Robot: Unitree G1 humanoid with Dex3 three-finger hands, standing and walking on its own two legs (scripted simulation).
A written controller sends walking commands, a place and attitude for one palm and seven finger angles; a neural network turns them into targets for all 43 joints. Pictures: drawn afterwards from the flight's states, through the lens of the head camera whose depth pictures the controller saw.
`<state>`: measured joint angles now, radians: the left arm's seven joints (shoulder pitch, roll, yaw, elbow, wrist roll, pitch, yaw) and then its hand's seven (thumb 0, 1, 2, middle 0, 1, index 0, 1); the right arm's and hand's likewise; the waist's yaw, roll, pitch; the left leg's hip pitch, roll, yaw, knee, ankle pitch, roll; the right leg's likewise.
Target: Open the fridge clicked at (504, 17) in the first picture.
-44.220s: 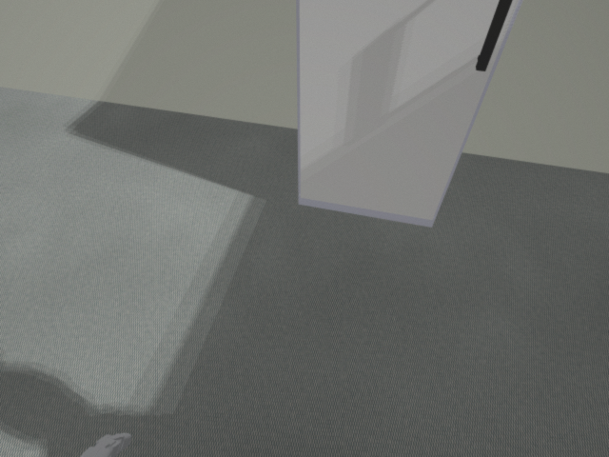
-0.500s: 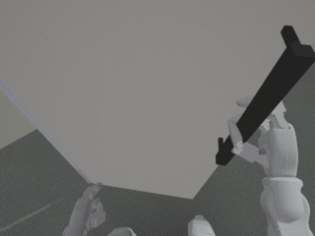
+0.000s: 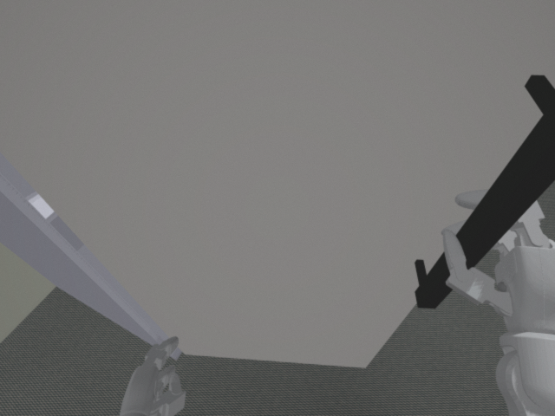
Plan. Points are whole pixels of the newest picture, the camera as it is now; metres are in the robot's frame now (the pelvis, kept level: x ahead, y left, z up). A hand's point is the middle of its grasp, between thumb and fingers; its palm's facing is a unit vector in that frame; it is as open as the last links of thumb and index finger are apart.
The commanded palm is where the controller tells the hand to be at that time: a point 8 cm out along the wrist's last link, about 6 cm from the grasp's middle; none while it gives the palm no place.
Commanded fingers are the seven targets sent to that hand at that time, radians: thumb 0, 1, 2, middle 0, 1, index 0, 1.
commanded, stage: stop walking and hold the door back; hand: right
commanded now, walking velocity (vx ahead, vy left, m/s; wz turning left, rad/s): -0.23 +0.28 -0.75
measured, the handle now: (467, 223) +0.31 -0.19 +0.16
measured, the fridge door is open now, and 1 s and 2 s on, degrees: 67 62 72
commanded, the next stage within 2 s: loosen the grip on the handle in 1.34 s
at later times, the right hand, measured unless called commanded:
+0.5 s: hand (458, 280) +0.24 -0.17 +0.16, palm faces +0.30 +0.93 -0.20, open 6.2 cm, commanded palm +0.23 -0.21 +0.15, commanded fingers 0.00 -0.90 -0.90 0.45 1.40 0.45 1.40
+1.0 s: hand (449, 229) +0.30 -0.17 +0.16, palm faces +0.22 +0.96 -0.16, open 6.0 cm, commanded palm +0.24 -0.23 +0.15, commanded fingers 0.00 -0.90 -0.90 0.45 1.40 0.45 1.40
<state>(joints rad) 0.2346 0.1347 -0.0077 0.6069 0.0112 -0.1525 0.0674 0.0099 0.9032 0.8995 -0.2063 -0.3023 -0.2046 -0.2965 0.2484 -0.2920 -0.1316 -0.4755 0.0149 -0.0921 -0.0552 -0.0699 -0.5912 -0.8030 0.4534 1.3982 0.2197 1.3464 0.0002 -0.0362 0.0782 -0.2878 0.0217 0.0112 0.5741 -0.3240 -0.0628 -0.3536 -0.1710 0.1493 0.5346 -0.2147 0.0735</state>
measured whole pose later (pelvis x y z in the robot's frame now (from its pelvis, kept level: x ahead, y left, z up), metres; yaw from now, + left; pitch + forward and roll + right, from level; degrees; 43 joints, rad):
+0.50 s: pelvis -0.11 +0.06 +0.00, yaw -11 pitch -2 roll +2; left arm 0.18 0.19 -0.04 0.63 -0.03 -0.07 0.10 0.01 0.91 0.90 -0.20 -0.30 -0.20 -0.30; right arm -0.45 -0.26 -0.02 0.36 0.02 -0.11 -0.10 -0.03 -0.59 -0.84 0.45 1.40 0.36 1.40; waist -0.03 -0.03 0.04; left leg -0.41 0.02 0.08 0.89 -0.40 -0.03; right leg -0.27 -0.03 -0.02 0.53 -0.23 -0.05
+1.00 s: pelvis -0.09 +0.02 +0.00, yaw -5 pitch -1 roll +0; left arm 0.26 0.30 0.05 0.67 -0.02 -0.04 0.10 0.01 0.91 0.90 -0.20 -0.30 -0.20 -0.30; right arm -0.43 -0.31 -0.22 0.35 0.03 -0.14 -0.04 -0.05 -0.65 -0.77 0.45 1.40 0.35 1.39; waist 0.11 0.02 0.07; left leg -0.23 0.07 -0.03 0.57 -0.30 -0.05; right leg -0.30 -0.05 -0.12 0.55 -0.22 -0.02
